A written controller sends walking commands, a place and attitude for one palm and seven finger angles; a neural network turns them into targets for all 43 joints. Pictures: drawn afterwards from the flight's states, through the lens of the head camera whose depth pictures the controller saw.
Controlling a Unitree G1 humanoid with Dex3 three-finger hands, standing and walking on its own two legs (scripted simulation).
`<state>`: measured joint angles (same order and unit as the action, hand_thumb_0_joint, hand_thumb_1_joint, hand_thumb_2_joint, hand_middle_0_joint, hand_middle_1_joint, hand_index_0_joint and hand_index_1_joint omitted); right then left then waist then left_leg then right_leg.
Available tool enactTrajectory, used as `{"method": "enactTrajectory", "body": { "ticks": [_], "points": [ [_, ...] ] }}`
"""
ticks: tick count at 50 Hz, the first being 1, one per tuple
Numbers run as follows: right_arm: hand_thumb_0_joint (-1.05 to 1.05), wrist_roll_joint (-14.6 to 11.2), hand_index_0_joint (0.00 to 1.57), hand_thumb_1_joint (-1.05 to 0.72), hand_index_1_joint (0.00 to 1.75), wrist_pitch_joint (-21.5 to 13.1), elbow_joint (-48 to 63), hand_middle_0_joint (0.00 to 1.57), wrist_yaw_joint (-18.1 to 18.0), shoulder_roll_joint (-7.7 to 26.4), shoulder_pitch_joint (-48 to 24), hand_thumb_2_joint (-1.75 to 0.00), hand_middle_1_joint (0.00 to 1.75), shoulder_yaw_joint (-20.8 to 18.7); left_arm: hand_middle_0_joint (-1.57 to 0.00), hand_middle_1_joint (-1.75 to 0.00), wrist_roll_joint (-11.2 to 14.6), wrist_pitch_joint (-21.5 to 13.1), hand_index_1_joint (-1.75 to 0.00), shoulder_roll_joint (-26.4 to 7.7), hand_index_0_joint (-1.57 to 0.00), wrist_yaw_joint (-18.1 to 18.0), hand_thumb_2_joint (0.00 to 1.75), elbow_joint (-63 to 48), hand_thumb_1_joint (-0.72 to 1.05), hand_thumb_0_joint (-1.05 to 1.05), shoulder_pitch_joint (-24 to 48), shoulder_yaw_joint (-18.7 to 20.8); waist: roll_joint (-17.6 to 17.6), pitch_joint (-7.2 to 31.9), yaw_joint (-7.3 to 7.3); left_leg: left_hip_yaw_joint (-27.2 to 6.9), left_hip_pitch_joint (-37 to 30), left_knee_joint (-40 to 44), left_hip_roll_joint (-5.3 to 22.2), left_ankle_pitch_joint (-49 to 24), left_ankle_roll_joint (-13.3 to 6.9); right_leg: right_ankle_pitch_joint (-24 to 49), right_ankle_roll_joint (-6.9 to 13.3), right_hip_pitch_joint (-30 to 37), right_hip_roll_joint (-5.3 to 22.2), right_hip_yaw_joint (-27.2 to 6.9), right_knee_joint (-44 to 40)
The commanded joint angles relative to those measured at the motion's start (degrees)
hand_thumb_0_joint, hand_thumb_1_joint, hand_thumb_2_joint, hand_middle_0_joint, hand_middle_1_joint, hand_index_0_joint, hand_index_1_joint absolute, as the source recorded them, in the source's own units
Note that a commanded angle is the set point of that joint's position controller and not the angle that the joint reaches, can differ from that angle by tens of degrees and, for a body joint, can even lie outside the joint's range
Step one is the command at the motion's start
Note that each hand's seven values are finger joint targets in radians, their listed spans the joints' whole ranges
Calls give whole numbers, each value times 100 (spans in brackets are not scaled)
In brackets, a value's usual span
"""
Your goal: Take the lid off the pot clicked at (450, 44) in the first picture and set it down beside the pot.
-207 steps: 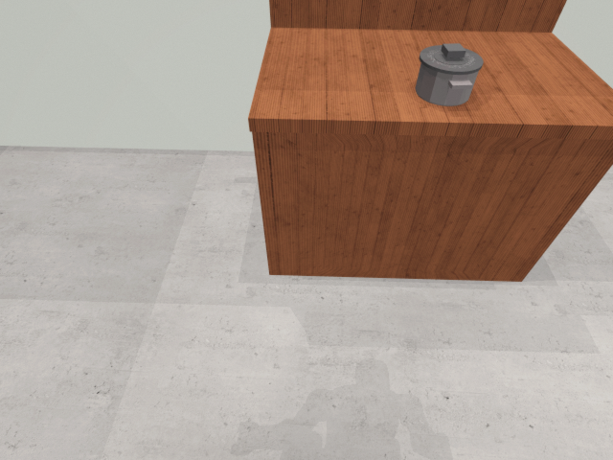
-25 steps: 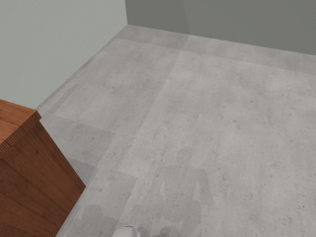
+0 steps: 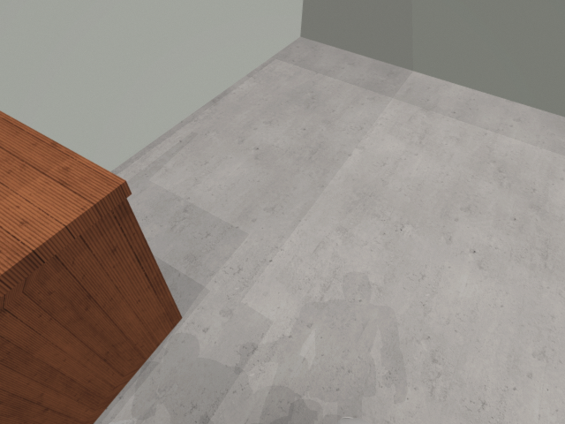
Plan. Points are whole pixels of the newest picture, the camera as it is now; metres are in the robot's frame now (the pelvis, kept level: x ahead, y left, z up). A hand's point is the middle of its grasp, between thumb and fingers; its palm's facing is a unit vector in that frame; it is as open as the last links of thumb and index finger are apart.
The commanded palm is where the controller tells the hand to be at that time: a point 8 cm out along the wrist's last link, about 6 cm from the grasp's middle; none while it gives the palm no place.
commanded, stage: turn to face it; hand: left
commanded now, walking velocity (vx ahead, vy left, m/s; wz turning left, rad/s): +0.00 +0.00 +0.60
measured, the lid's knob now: out of the picture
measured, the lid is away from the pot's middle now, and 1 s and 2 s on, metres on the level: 0.00 0.00 0.00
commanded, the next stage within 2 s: take the last steps up to it in 1.54 s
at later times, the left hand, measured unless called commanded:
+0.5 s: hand out of the picture -0.03 +0.12 -0.14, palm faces +0.36 -0.89 -0.29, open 7.4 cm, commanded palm none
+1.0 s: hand out of the picture -0.12 +0.20 -0.17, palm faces +0.65 -0.72 -0.24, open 7.4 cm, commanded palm none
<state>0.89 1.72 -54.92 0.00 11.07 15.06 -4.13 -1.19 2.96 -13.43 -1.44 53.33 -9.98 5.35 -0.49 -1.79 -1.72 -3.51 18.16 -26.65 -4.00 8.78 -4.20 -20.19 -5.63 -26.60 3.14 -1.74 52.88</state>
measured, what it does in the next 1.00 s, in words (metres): steps on the spot, turning left: right foot, then left foot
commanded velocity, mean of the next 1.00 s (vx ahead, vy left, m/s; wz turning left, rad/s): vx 0.00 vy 0.00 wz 0.60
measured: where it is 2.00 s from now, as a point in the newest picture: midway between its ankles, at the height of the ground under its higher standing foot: outside the picture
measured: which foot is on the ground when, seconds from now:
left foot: down 0.00-0.16, up 0.18-0.70, down 0.72-1.00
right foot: up 0.00-0.14, down 0.16-0.72, up 0.74-1.00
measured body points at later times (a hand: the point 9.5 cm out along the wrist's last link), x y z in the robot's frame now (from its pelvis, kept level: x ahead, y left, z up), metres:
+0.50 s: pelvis -0.01 -0.07 +0.00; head +0.04 -0.10 +0.45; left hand -0.05 +0.17 -0.12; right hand +0.16 -0.30 -0.16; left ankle -0.08 +0.09 -0.65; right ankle +0.00 -0.15 -0.74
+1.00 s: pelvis -0.04 -0.02 +0.00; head -0.03 +0.02 +0.45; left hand -0.15 +0.24 -0.15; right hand +0.19 -0.16 -0.13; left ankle -0.09 +0.04 -0.74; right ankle +0.06 -0.16 -0.66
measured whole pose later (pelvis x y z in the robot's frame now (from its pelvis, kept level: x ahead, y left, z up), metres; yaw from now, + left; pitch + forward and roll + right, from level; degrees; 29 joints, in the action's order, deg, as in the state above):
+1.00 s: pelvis -0.04 -0.02 +0.00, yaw +38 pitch +0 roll -1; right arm 0.4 1.8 -51.8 0.5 11.9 10.3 -2.2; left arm -1.0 3.1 -15.0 -0.7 52.2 -11.1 4.1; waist 2.0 -4.1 1.0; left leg -2.5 12.0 -26.1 -4.2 13.6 -4.2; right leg -18.5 -6.3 -29.2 5.7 -0.8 63.4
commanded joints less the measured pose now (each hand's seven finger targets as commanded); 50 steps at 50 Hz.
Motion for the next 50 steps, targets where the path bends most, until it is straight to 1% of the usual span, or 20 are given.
{"method": "enactTrajectory", "body": {
  "ticks": [1,6,7,8,9,10,13,14,19,30,32,34,35,36,37,38,39,41,43,50],
  "points": [
    [0,41,20,-90,30,-76,403,20,-81,1192,153,-90,30,-321,-20,-30,47,-164,-30,-369,-20,-24,90,-569,90,0,83,59,-886,369,-24,-2259,-604,928,1506,65,-684,-332,43,-138,-173,-10,-438],
    [0,6,20,-90,30,-17,598,20,-59,1192,-225,-90,30,-363,-20,-30,110,-240,-30,-455,-20,-71,90,-511,90,0,-534,56,-800,701,276,-2249,60,343,1114,-495,-350,320,198,1614,-371,69,-2471],
    [0,-46,20,-90,30,-6,635,20,-37,994,-230,-90,30,-337,-20,-30,96,-275,-30,-637,-20,-98,90,-488,90,0,-720,99,-332,783,371,-1975,761,-15,850,184,-41,605,331,2529,18,-240,-3397],
    [0,-116,20,-90,30,3,722,20,-24,585,-129,-90,30,-283,-20,-30,5,-326,-30,-1216,-20,-138,90,-571,90,0,-713,185,1442,707,390,-816,2025,-1412,98,1785,515,110,791,3282,1634,-1880,-4205],
    [0,11,20,-90,30,-32,813,20,-43,768,-274,-90,30,-311,-20,-30,11,-289,-30,-1372,-20,-133,90,-664,90,0,-559,150,1681,385,368,-128,2099,-2664,-77,2464,692,765,1242,2338,2500,-2344,-4113],
    [0,59,20,-90,30,-12,778,20,-3,868,-213,-90,30,-337,-20,-30,17,-292,-30,-1166,-20,-130,90,-757,90,0,-223,93,1015,161,177,-295,1827,-3510,152,2167,632,1010,1385,1639,2305,-1759,-3958],
    [0,47,20,-90,30,114,453,20,99,776,91,-90,30,-320,-20,-30,65,-389,-30,-605,-20,-99,90,-810,90,0,235,-46,913,-91,-168,-14,1713,-4307,435,1238,800,2273,1040,1527,1375,-383,-3579],
    [0,41,20,-90,30,119,449,20,116,707,46,-90,30,-288,-20,-30,59,-421,-30,-580,-20,-84,90,-777,90,0,45,-60,889,-85,-92,109,1760,-4373,432,1113,856,2847,986,1765,1289,-50,-3422],
    [0,30,20,-90,30,191,601,20,123,684,-613,-90,30,-213,-20,-30,20,-415,-30,-777,-20,-86,90,-528,90,0,-815,-18,945,20,294,334,1816,-4008,580,1232,986,3485,1089,2420,1477,174,-3216],
    [0,-26,20,-90,30,92,853,20,158,594,-1337,-90,30,-41,-20,-30,-58,-315,-30,-1006,-20,-50,90,-399,90,0,-1037,63,1361,308,521,861,808,-1983,583,1629,739,3394,1266,2476,1846,632,-3001],
    [0,-34,20,-90,30,36,864,20,142,610,-1213,-90,30,-22,-20,-30,-58,-293,-30,-1066,-20,-38,90,-376,90,0,-1012,103,1369,485,478,963,431,-1380,540,1530,640,3481,1193,2491,1898,778,-2746],
    [0,-9,20,-90,30,-19,801,20,127,775,-743,-90,30,-64,-20,-30,-3,-256,-30,-1081,-20,-9,90,-347,90,0,-906,133,991,706,192,971,-606,-141,497,627,520,3039,845,2038,1784,1179,-1965],
    [0,14,20,-90,30,-79,678,20,109,1170,-249,-90,30,-170,-20,-30,41,-242,-30,-963,-20,19,90,-412,90,0,-889,118,143,1042,-77,293,-1774,474,966,-275,294,2225,523,1168,1525,1363,-821],
    [0,13,20,-90,30,-115,668,20,59,1883,111,-90,30,-355,-20,-30,79,-241,-30,-577,-20,78,90,-684,90,0,-685,19,-1777,1057,-306,-1958,-2623,558,2616,-2870,-464,-1496,-16,-778,565,1327,566],
    [0,-60,20,-90,30,-52,503,20,34,1999,363,-90,30,-361,-20,-30,17,-163,-30,-678,-20,31,90,-789,90,0,-350,-28,-1334,1052,-358,-1845,-2473,407,2885,-3889,-896,-1761,30,-1041,496,621,1134],
    [0,-45,20,-90,30,-35,554,20,7,1866,229,-90,30,-296,-20,-30,9,-136,-30,-686,-20,33,90,-839,90,0,-242,-29,-762,687,-252,-1509,-2084,472,2761,-3428,-927,-1396,85,-1098,604,526,1389],
    [0,-15,20,-90,30,-69,575,20,-51,1637,15,-90,30,-249,-20,-30,-6,-131,-30,-590,-20,20,90,-701,90,0,-187,11,-1163,616,-177,-1423,-1858,451,2270,-3424,-718,-1047,51,-1064,525,327,1500],
    [0,-21,20,-90,30,-79,716,20,-75,1372,-590,-90,30,-135,-20,-30,20,-121,-30,-740,-20,56,90,-491,90,0,-361,46,-1006,263,120,-835,-1343,551,1727,-2999,-466,-267,8,-831,459,162,1687],
    [0,-49,20,-90,30,-114,763,20,-59,1303,-665,-90,30,-98,-20,-30,30,-121,-30,-754,-20,84,90,-383,90,0,-508,55,-643,295,231,-738,-1121,686,1497,-2470,-395,138,-40,-574,377,192,1621],
    [0,-8,20,-90,30,-105,602,20,-61,1278,-168,-90,30,-161,-20,-30,38,-119,-30,-702,-20,12,90,-561,90,0,9,29,-640,154,61,-1541,-1155,880,1484,-1332,-612,53,-119,-619,237,4,762]
  ]
}}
